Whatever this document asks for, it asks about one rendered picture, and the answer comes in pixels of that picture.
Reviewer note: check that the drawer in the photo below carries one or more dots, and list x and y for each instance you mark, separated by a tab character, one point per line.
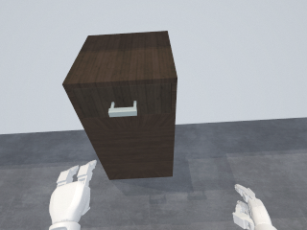
95	102

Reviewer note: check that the handle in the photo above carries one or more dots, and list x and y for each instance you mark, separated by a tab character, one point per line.
122	111

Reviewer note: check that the cabinet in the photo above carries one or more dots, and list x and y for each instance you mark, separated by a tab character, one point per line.
128	147

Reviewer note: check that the left robot hand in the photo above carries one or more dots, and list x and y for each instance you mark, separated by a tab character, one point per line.
70	200

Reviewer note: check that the robot left forearm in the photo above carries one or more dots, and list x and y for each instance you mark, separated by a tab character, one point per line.
65	225

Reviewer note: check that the right robot hand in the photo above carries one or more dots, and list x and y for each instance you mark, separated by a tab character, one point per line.
251	214

